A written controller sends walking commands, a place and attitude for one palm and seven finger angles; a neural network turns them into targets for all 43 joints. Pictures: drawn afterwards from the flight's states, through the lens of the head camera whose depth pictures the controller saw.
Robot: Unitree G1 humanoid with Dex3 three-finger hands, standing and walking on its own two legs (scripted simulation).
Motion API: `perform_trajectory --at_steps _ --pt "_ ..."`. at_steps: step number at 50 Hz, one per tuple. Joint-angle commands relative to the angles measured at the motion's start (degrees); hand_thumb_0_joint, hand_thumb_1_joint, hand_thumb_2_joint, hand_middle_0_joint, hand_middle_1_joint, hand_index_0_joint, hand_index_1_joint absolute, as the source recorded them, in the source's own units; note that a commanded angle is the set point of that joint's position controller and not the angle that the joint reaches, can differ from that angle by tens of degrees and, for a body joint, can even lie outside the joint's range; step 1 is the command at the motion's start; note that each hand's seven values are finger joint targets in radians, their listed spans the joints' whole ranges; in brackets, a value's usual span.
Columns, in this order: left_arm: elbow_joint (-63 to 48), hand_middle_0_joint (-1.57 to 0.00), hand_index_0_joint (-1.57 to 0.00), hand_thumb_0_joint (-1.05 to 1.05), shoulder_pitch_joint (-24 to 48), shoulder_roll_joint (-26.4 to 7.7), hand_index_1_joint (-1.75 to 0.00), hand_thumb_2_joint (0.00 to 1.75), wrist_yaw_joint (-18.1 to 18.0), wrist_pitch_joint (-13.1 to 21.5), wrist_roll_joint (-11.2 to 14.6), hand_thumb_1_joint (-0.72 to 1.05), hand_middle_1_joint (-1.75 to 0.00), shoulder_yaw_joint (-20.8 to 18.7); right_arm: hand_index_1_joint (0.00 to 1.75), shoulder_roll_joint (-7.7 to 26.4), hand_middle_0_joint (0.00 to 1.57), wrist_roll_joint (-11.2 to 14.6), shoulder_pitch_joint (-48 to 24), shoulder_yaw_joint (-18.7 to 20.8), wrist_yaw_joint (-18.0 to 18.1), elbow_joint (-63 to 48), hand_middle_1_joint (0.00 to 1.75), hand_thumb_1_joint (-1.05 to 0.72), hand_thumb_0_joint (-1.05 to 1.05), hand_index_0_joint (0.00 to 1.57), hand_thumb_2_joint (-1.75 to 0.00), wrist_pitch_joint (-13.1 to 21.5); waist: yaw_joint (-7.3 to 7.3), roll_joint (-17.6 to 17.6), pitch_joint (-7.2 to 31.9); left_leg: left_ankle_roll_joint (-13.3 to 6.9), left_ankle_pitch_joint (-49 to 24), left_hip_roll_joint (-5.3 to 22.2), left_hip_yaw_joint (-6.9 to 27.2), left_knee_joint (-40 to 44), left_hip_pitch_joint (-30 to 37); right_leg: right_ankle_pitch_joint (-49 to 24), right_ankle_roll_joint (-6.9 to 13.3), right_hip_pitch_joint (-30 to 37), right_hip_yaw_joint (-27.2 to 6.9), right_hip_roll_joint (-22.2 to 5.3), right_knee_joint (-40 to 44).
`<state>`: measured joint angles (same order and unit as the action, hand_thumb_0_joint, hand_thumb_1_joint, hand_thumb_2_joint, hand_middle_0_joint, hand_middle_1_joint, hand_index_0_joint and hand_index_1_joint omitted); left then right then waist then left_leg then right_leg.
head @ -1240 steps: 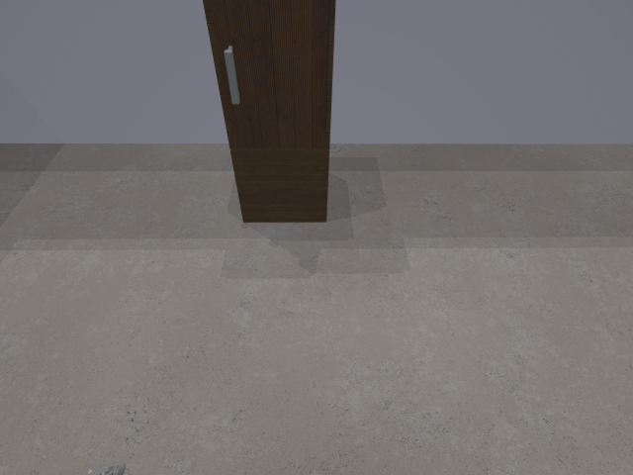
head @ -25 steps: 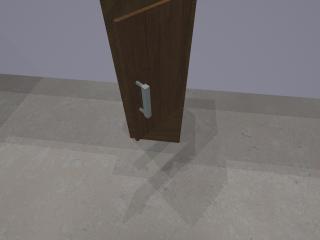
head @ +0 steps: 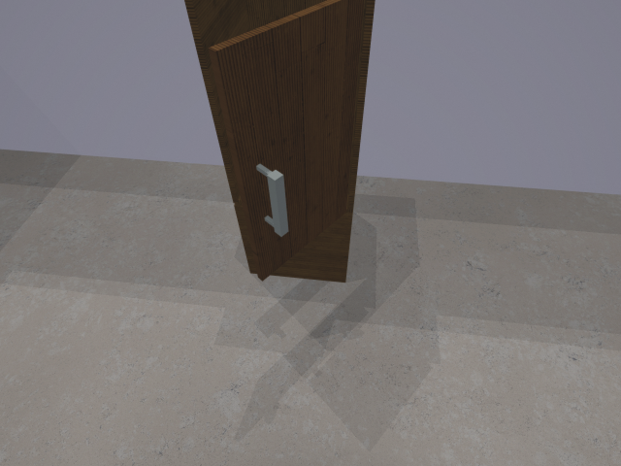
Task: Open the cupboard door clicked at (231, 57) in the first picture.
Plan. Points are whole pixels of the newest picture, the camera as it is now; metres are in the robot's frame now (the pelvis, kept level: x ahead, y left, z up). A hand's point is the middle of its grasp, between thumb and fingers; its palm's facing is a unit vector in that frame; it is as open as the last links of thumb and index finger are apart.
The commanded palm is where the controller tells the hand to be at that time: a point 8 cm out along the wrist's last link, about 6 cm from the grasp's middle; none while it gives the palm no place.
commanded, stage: walk to a spot facing it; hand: left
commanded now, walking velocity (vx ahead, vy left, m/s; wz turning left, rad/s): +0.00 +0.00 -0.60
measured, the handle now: (272, 200) +0.61 +0.12 -0.07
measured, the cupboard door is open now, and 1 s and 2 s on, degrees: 54 54 54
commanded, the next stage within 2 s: none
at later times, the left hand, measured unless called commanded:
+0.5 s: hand out of the picture +0.10 +0.18 -0.17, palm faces -0.14 -0.95 -0.30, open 7.4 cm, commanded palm none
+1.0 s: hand (251, 442) +0.19 +0.11 -0.18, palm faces -0.45 -0.84 -0.30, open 7.4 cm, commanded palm none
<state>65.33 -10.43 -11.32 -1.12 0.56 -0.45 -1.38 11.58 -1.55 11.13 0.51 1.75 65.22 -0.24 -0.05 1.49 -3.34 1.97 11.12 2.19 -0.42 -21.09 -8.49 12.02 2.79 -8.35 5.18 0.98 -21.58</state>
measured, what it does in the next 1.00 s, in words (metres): steps on the spot, turning right: left foot, then right foot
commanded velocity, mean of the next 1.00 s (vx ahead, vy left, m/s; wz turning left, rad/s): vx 0.00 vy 0.00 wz -0.60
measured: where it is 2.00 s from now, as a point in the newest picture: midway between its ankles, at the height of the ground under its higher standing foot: outside the picture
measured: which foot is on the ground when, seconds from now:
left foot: down 0.00-0.40, up 0.42-0.72, down 0.74-0.94, up 0.96-1.00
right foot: down 0.00-0.74, up 0.76-0.94, down 0.96-1.00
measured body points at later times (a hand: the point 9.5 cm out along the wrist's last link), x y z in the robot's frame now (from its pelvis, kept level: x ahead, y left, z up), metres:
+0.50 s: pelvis -0.01 -0.02 -0.02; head +0.04 -0.06 +0.43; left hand +0.11 +0.23 -0.15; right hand -0.02 -0.28 -0.18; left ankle -0.02 +0.14 -0.69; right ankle -0.02 -0.10 -0.75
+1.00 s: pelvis -0.01 -0.04 -0.03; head +0.04 -0.08 +0.42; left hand +0.21 +0.16 -0.15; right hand -0.07 -0.31 -0.17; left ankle +0.04 +0.13 -0.72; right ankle -0.04 -0.14 -0.75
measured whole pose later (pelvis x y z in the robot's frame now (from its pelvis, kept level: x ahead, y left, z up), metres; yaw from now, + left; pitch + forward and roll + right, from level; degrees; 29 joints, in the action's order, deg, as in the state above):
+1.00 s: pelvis -0.01 -0.04 -0.03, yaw -30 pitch +1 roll +1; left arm 49.3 -8.7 -15.6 1.6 -1.9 -1.3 -4.9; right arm 13.9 -1.2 9.7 2.8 1.7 51.1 -2.6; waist -1.5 0.7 -6.8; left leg 4.0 30.0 6.2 -0.5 -50.8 -20.6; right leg 17.7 2.2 -22.0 -1.1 1.5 -39.4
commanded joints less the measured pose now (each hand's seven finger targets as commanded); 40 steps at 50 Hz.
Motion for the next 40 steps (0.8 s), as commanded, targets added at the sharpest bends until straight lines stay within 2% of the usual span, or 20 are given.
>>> perform_trajectory --at_steps 1,6,8,11,14,16,18,19,20,21,22,24,28,31,34,35,36,37,38,40 --pt "-2.7 -0.20 -0.20 0.00 -2.5 -7.0 -0.30 0.90 -0.7 -0.3 -0.1 0.90 -0.30 -1.7 0.30 4.3 0.20 0.1 4.9 1.1 0.7 -1.5 0.30 -0.90 0.00 0.20 -0.90 -0.5 0.74 -1.7 1.2 -2.0 -5.2 4.2 0.1 -0.7 -0.2 -8.8 0.2 -2.4 -9.1 -8.0 3.8" --pt "-6.0 -0.20 -0.20 0.00 -1.9 -8.9 -0.30 0.90 -0.1 -1.9 -0.6 0.90 -0.30 -3.8 0.30 5.6 0.20 0.3 5.2 2.9 1.3 -4.5 0.30 -0.90 0.00 0.20 -0.90 -1.2 0.96 -5.4 1.6 -2.0 -0.4 4.0 -3.1 -6.3 -2.3 -11.4 2.2 -5.2 -13.5 -8.8 1.1" --pt "-7.4 -0.20 -0.20 0.00 -1.2 -8.6 -0.30 0.90 0.1 -2.2 -0.6 0.90 -0.30 -4.2 0.30 5.7 0.20 0.2 5.6 3.2 1.4 -5.5 0.30 -0.90 0.00 0.20 -0.90 -1.0 1.26 -3.3 2.1 -2.4 -0.6 5.1 -2.7 -5.7 -1.3 -11.3 2.2 -7.2 -13.8 -7.7 -1.0" --pt "-9.6 -0.20 -0.20 0.00 -0.2 -7.1 -0.30 0.90 0.8 -2.6 -0.6 0.90 -0.30 -4.3 0.30 8.3 0.20 -0.2 6.0 3.9 1.7 -6.9 0.30 -0.90 0.00 0.20 -0.90 -0.6 1.40 5.3 2.1 -5.5 -3.1 12.1 3.0 0.0 0.5 -7.2 0.0 -12.2 -9.7 -2.1 -11.1" --pt "-11.8 -0.20 -0.20 0.00 0.8 -5.3 -0.30 0.90 1.5 -3.5 -0.6 0.90 -0.30 -4.6 0.30 10.7 0.20 -0.8 5.4 4.6 1.9 -8.5 0.30 -0.90 0.00 0.20 -0.90 0.0 0.87 11.8 1.6 -12.7 -11.9 21.8 8.8 5.4 -0.6 18.7 -1.5 -16.5 -5.5 -0.4 -31.5" --pt "-12.7 -0.20 -0.20 0.00 0.3 -4.3 -0.30 0.90 1.9 -3.3 -0.6 0.90 -0.30 -4.6 0.30 10.7 0.20 -1.1 3.0 4.7 1.8 -9.8 0.30 -0.90 0.00 0.20 -0.90 0.3 -0.69 8.3 1.7 -11.8 -18.1 21.2 4.9 1.6 -2.3 18.3 -1.2 -13.3 -6.1 -2.4 -28.2" --pt "-11.6 -0.20 -0.20 0.00 -4.8 -4.7 -0.30 0.90 2.1 -2.9 -0.6 0.90 -0.30 -4.9 0.30 11.4 0.20 -0.8 0.6 4.8 1.6 -10.8 0.30 -0.90 0.00 0.20 -0.90 0.0 -2.97 5.8 3.0 -7.0 -15.4 16.2 -2.0 -6.5 -5.1 7.6 -1.4 -4.3 -3.3 -1.5 -14.7" --pt "-11.0 -0.20 -0.20 0.00 -8.2 -8.1 -0.30 0.90 1.8 -2.5 -1.0 0.90 -0.30 -5.7 0.30 10.1 0.20 -0.1 -0.8 4.9 1.4 -12.0 0.30 -0.90 0.00 0.20 -0.90 -0.5 -4.70 -4.5 1.8 -2.9 -3.4 9.8 -5.7 -16.8 -11.3 -5.5 -0.2 0.1 -11.3 -4.7 -2.2" --pt "-10.8 -0.20 -0.20 0.00 -9.5 -15.0 -0.30 0.90 0.7 -1.7 -1.6 0.90 -0.30 -7.0 0.30 5.4 0.20 0.7 -0.8 4.4 0.8 -14.3 0.30 -0.90 0.00 0.20 -0.90 -0.8 -4.27 -23.0 2.4 1.1 20.3 0.2 -9.8 -30.9 -22.5 -18.5 5.1 4.1 -32.2 -19.8 5.9" --pt "-11.3 -0.20 -0.20 0.00 -10.3 -16.3 -0.30 0.90 0.5 -2.0 -0.6 0.90 -0.30 -6.9 0.30 7.4 0.20 0.8 -1.3 4.6 0.6 -14.4 0.30 -0.90 0.00 0.20 -0.90 -1.5 -5.52 -16.4 3.2 0.3 24.9 0.7 -1.6 -40.5 -21.7 -12.9 10.3 0.3 -35.7 -21.8 6.6" --pt "-12.5 -0.20 -0.20 0.00 -6.0 -13.9 -0.30 0.90 0.2 -2.2 -0.8 0.90 -0.30 -6.7 0.30 6.8 0.20 0.8 -2.8 4.9 0.5 -14.3 0.30 -0.90 0.00 0.20 -0.90 -1.6 -3.03 -11.2 0.8 -0.1 20.4 1.4 1.1 -44.7 -23.4 -6.1 11.2 -3.1 -34.6 -18.0 5.6" --pt "-14.1 -0.20 -0.20 0.00 -1.9 -11.0 -0.30 0.90 -0.4 -1.9 -1.0 0.90 -0.30 -6.0 0.30 6.2 0.20 0.5 -2.9 4.4 0.4 -14.5 0.30 -0.90 0.00 0.20 -0.90 -1.4 -1.01 -10.0 1.7 0.4 16.2 2.2 2.2 -43.4 -22.7 -12.2 10.5 -3.7 -30.2 -15.0 3.1" --pt "-13.9 -0.20 -0.20 0.00 -3.9 -11.9 -0.30 0.90 -0.5 -1.6 -1.1 0.90 -0.30 -6.2 0.30 4.1 0.20 1.2 -3.2 3.7 0.5 -15.0 0.30 -0.90 0.00 0.20 -0.90 -0.9 -1.53 -7.7 7.1 0.8 15.8 -0.1 0.1 -28.3 -16.9 -27.1 9.9 2.4 -28.4 -12.2 -1.0" --pt "-14.2 -0.20 -0.20 0.00 -3.7 -12.4 -0.30 0.90 -0.2 -1.9 -1.1 0.90 -0.30 -6.4 0.30 4.4 0.20 1.5 -2.8 3.8 0.7 -15.8 0.30 -0.90 0.00 0.20 -0.90 -0.7 -1.17 -9.6 6.6 0.4 13.4 -1.5 0.2 -20.6 -13.3 -26.7 8.5 1.1 -30.0 -10.5 -1.5" --pt "-15.5 -0.20 -0.20 0.00 -0.6 -11.7 -0.30 0.90 0.2 -2.4 -0.7 0.90 -0.30 -6.2 0.30 5.6 0.20 1.6 1.0 3.9 1.1 -15.3 0.30 -0.90 0.00 0.20 -0.90 -0.4 1.57 -9.1 6.4 -0.3 5.7 -1.2 0.8 -7.3 -2.2 -18.2 4.3 -6.8 -29.4 -7.5 -3.2" --pt "-16.2 -0.20 -0.20 0.00 0.0 -10.2 -0.30 0.90 0.4 -2.4 -0.5 0.90 -0.30 -5.7 0.30 7.3 0.20 1.4 2.6 4.4 1.4 -15.0 0.30 -0.90 0.00 0.20 -0.90 0.1 2.30 -4.7 7.1 -1.6 3.5 2.6 4.2 -0.9 5.4 -11.4 1.6 -13.6 -26.8 -3.9 -6.1" --pt "-17.7 -0.20 -0.20 0.00 -0.4 -7.4 -0.30 0.90 1.0 -2.5 0.0 0.90 -0.30 -5.1 0.30 12.4 0.20 0.4 3.1 5.1 1.7 -15.6 0.30 -0.90 0.00 0.20 -0.90 0.5 2.38 8.9 6.1 -6.5 1.2 14.4 16.7 3.4 11.0 2.6 -1.7 -24.2 -19.3 3.3 -14.3" --pt "-19.4 -0.20 -0.20 0.00 1.4 -7.4 -0.30 0.90 1.7 -2.2 -0.1 0.90 -0.30 -4.9 0.30 15.1 0.20 -0.3 3.8 5.6 2.0 -16.5 0.30 -0.90 0.00 0.20 -0.90 0.5 2.77 15.1 4.8 -13.3 -5.3 26.1 25.1 6.9 7.1 21.2 -4.2 -26.7 -9.5 4.0 -28.9" --pt "-20.8 -0.20 -0.20 0.00 2.2 -8.6 -0.30 0.90 2.2 -2.0 -0.6 0.90 -0.30 -5.4 0.30 15.5 0.20 -0.6 1.9 5.4 1.6 -17.8 0.30 -0.90 0.00 0.20 -0.90 0.4 2.11 8.2 3.4 -16.1 -2.9 27.8 23.9 7.0 -2.7 21.2 -4.7 -23.2 -9.9 0.4 -38.1" --pt "-19.4 -0.20 -0.20 0.00 2.3 -8.1 -0.30 0.90 2.8 -2.8 -0.9 0.90 -0.30 -5.4 0.30 12.4 0.20 -0.9 -2.1 4.5 1.5 -18.3 0.30 -0.90 0.00 0.20 -0.90 0.8 -0.41 12.1 2.3 -12.2 -17.3 19.3 12.2 2.4 -3.1 18.3 -5.0 -23.3 -7.7 -0.8 -39.9"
